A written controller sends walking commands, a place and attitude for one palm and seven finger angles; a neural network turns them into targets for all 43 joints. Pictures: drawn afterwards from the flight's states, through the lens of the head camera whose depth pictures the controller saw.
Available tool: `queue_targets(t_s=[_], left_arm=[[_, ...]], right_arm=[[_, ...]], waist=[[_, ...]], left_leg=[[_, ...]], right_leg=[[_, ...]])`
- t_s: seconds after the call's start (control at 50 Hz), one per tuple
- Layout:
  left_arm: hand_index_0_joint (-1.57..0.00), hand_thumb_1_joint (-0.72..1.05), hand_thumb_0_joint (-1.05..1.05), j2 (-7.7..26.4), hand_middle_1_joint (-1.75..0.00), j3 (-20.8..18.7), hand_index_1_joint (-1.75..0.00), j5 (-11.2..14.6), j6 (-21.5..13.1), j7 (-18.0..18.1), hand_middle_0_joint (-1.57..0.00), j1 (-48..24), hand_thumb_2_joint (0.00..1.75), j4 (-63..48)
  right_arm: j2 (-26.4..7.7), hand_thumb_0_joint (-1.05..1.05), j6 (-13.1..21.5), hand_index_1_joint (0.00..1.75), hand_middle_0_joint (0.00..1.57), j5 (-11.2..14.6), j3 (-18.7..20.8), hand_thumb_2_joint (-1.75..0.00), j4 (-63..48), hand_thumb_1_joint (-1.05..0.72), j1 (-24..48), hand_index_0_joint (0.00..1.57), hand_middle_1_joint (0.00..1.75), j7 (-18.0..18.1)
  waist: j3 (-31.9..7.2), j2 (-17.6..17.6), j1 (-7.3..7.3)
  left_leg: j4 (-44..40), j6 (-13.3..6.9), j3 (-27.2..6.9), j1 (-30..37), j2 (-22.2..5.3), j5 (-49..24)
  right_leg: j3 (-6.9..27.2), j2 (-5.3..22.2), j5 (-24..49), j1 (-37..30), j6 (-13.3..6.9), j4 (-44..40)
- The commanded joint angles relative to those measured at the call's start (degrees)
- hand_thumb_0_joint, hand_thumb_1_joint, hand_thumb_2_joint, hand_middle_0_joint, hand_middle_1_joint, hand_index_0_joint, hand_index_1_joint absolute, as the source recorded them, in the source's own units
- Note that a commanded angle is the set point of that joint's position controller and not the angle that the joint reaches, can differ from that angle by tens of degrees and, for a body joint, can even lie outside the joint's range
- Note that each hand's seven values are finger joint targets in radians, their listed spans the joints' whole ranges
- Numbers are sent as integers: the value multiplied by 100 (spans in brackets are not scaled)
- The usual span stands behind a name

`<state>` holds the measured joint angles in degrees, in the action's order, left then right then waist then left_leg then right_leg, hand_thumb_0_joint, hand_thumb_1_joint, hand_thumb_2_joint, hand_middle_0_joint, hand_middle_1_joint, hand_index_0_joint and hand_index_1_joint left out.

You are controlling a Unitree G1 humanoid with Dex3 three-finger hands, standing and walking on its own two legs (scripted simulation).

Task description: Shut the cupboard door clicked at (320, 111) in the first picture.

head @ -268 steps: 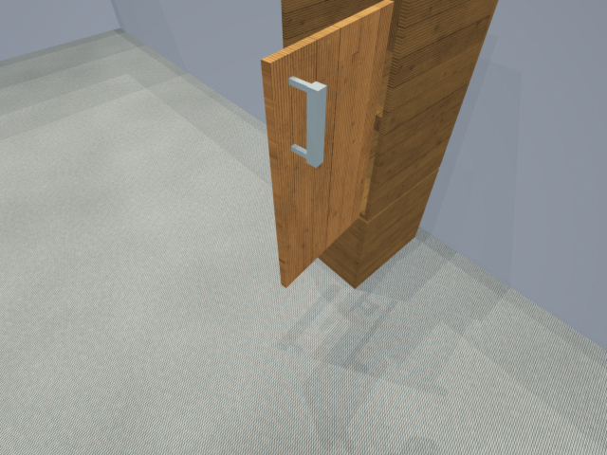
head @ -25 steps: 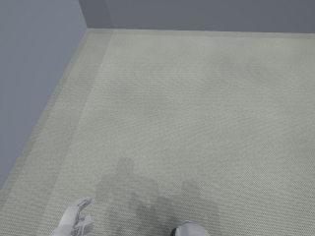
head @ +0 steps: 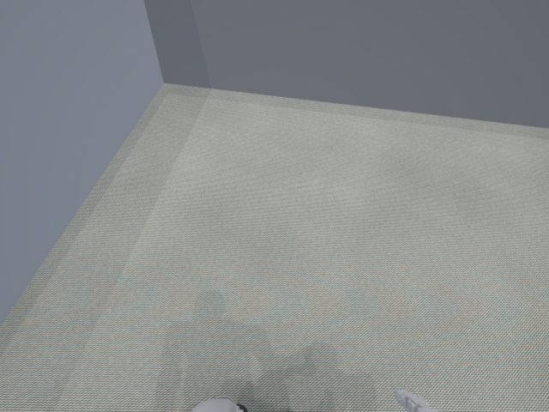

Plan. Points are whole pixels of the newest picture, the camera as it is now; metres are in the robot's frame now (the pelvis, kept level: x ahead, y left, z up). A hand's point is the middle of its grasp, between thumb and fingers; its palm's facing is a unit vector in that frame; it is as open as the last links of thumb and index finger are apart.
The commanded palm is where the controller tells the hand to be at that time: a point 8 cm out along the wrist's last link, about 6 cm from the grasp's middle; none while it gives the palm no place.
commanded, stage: walk to a spot facing it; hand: left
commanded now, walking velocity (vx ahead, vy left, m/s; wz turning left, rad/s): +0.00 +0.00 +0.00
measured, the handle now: out of the picture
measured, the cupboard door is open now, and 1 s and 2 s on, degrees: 97 97 97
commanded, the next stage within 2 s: none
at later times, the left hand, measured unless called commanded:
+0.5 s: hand (192, 340) +0.25 +0.17 -0.14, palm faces +0.19 -0.94 -0.27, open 7.3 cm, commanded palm none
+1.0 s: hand (163, 392) +0.17 +0.20 -0.16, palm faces +0.53 -0.81 -0.26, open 7.4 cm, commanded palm none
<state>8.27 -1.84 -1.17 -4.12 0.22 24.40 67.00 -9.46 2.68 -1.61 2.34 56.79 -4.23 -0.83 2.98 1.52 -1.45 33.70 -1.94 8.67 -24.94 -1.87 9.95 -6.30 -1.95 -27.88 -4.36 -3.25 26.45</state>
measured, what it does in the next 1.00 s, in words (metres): walks ahead, turning left: right foot, then left foot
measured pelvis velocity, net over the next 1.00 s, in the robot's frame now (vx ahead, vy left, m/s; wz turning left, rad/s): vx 0.22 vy -0.03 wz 0.54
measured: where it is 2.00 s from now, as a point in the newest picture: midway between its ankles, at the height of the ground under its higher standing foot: (296, 389)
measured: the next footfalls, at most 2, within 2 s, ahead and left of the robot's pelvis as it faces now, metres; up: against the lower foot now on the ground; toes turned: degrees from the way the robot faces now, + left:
right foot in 0.40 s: +0.25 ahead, -0.14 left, +0.00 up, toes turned +3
left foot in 0.80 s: +0.23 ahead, +0.10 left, +0.00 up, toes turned +34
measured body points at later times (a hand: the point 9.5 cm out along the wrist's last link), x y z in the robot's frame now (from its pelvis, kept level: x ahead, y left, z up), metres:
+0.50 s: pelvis +0.17 -0.04 +0.01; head +0.23 -0.06 +0.46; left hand +0.24 +0.22 -0.12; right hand +0.20 -0.28 -0.16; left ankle +0.09 +0.07 -0.66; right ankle +0.21 -0.14 -0.72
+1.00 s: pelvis +0.22 -0.03 +0.01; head +0.26 +0.02 +0.46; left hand +0.14 +0.24 -0.14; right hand +0.46 -0.18 -0.11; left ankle +0.19 +0.07 -0.72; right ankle +0.26 -0.17 -0.64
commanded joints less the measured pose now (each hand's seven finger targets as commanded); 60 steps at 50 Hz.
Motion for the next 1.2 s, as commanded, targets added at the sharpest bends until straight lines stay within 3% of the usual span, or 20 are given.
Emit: queue_targets(t_s=[0.0, 0.02, 0.06, 0.14, 0.34, 0.36, 0.38, 0.4, 0.52, 0.68, 0.74, 0.76, 0.78, 0.8, 0.82, 0.92, 1.08, 1.14, 1.16, 1.18], left_arm=[[-20, 90, 0, 561, -30, -45, -30, 152, -224, 15, -20, -224, 90, -714], [-20, 90, 0, 702, -30, -102, -30, 114, -159, 61, -20, -658, 90, -853], [-20, 90, 0, 364, -30, -106, -30, 1, -16, 10, -20, -786, 90, -822], [-20, 90, 0, 65, -30, -73, -30, -26, 273, -8, -20, -191, 90, -704], [-20, 90, 0, 592, -30, -292, -30, 38, 248, 36, -20, -902, 90, -1253], [-20, 90, 0, 846, -30, -344, -30, 25, 172, 63, -20, -695, 90, -1213], [-20, 90, 0, 1445, -30, -461, -30, -43, 112, 139, -20, -373, 90, -1174], [-20, 90, 0, 1687, -30, -459, -30, 13, 141, 157, -20, -154, 90, -1171], [-20, 90, 0, 995, -30, -251, -30, 9, 222, 211, -20, -1065, 90, -1440], [-20, 90, 0, 1305, -30, -380, -30, -71, 253, 171, -20, -960, 90, -1516], [-20, 90, 0, 1456, -30, -433, -30, -31, 263, 119, -20, -1079, 90, -1576], [-20, 90, 0, 1424, -30, -422, -30, 14, 276, 89, -20, -1175, 90, -1652], [-20, 90, 0, 1019, -30, -341, -30, 80, 301, 26, -20, -1288, 90, -1903], [-20, 90, 0, 958, -30, -265, -30, 35, 390, 65, -20, -1654, 90, -2151], [-20, 90, 0, 1080, -30, -264, -30, 2, 450, 92, -20, -1821, 90, -2240], [-20, 90, 0, 1015, -30, -341, -30, -39, 568, 4, -20, -1303, 90, -1756], [-20, 90, 0, 823, -30, -272, -30, 24, 521, 44, -20, -1469, 90, -1959], [-20, 90, 0, 887, -30, -306, -30, 59, 434, 68, -20, -982, 90, -1852], [-20, 90, 0, 1086, -30, -363, -30, 36, 374, 102, -20, -722, 90, -1810], [-20, 90, 0, 1674, -30, -482, -30, -64, 305, 161, -20, -558, 90, -1788]], right_arm=[[-1508, 0, 40, 30, 20, -16, 328, -90, 427, -90, -2852, 20, 30, 219], [-1385, 0, -2, 30, 20, 36, 313, -90, 326, -90, -2364, 20, 30, 212], [-779, 0, 103, 30, 20, 53, 145, -90, 190, -90, -1548, 20, 30, 259], [-700, 0, 138, 30, 20, 72, 63, -90, 153, -90, -1145, 20, 30, 253], [-1039, 0, -262, 30, 20, 36, 291, -90, -42, -90, -1111, 20, 30, 179], [-903, 0, -256, 30, 20, 79, 278, -90, -77, -90, -1151, 20, 30, 152], [-493, 0, -232, 30, 20, 129, 230, -90, -155, -90, -1358, 20, 30, 109], [-572, 0, -286, 30, 20, 125, 261, -90, -226, -90, -1374, 20, 30, 135], [-434, 0, -530, 30, 20, 93, 213, -90, -213, -90, -934, 20, 30, -4], [-459, 0, -508, 30, 20, 82, 154, -90, -669, -90, -163, 20, 30, -102], [-763, 0, -456, 30, 20, 52, 230, -90, -731, -90, -559, 20, 30, -96], [-1088, 0, -409, 30, 20, 23, 323, -90, -640, -90, -1024, 20, 30, -84], [-1846, 0, -339, 30, 20, -25, 505, -90, -612, -90, -1447, 20, 30, -36], [-2169, 0, -385, 30, 20, 54, 555, -90, -536, -90, -1691, 20, 30, 35], [-2054, 0, -407, 30, 20, 63, 515, -90, -578, -90, -1518, 20, 30, 55], [-1513, 0, -325, 30, 20, 48, 358, -90, -899, -90, -362, 20, 30, 149], [-1536, 0, -401, 30, 20, -4, 459, -90, -821, -90, -507, 20, 30, 94], [-1478, 0, -440, 30, 20, 42, 488, -90, -887, -90, -287, 20, 30, 86], [-1312, 0, -441, 30, 20, 85, 473, -90, -922, -90, -248, 20, 30, 68], [-868, 0, -436, 30, 20, 145, 408, -90, -1009, -90, -365, 20, 30, 31]], waist=[[-1772, -1364, 1065], [-1003, -594, 895], [146, -580, 403], [-180, -794, -94], [-290, -887, -54], [-486, -404, -142], [-1000, 1211, -237], [-1282, 1743, -289], [-558, 966, 153], [-378, 897, 5], [-687, 663, 305], [-1009, 62, 604], [-1293, -1827, 839], [-1481, -1906, 933], [-1205, -1062, 801], [-557, -1074, 205], [-618, -1094, 289], [-743, -1108, 45], [-841, -580, -109], [-926, 1218, -185]], left_leg=[[-1084, -1658, -3724, 4228, -2588, -2764], [-1352, -1639, -3294, 3036, -2481, -2085], [-1847, -1127, -2458, 1347, -1925, -1520], [-1722, -693, -1043, 502, -1136, -2460], [-726, -375, -1783, 422, -875, -1278], [-261, -85, -1579, -39, -572, -662], [1175, 342, -741, -961, 195, 1208], [2715, 449, -665, -868, 260, 2974], [3454, 598, -635, -853, -241, 1461], [1080, 498, -37, -226, -96, 1337], [-155, 349, 99, 897, 118, 518], [-708, 211, -197, 1953, -112, -667], [-982, -612, -2511, 2986, -1811, -3048], [-1029, -1239, -3230, 2997, -2486, -4397], [-1059, -1248, -2690, 2560, -2435, -3377], [-1420, -559, -1779, 1395, -1189, -1271], [-1218, -670, -2242, 1222, -1074, -1073], [-748, -462, -2325, 661, -844, -1157], [-315, -189, -2150, 115, -522, -526], [1031, 300, -1225, -983, 317, 1250]], right_leg=[[492, 78, -181, 3704, 119, 5403], [757, 405, -116, 3808, 123, 5662], [772, 790, 587, 3816, 338, 5115], [500, 787, 973, 2719, 599, 3410], [117, 399, 1742, 1624, 699, 474], [502, 849, 2535, 728, 624, -93], [1894, 2395, 3910, -384, 165, -334], [2461, 3378, 4728, -24, -483, -545], [173, 2253, 4800, 919, -116, -482], [-468, 2423, 5141, 705, -155, 8], [-739, 2378, 4862, 1023, 86, 890], [-834, 2212, 4107, 1680, 329, 1841], [-824, 1240, 115, 3418, 811, 3359], [40, 876, -1246, 3939, 835, 4258], [430, 1025, -943, 3911, 760, 4455], [609, 868, 641, 3685, 871, 4258], [393, 448, 320, 2815, 829, 1981], [287, 290, 1122, 1628, 755, 521], [552, 615, 1575, 840, 682, -350], [2102, 2172, 1948, 86, 225, -1029]])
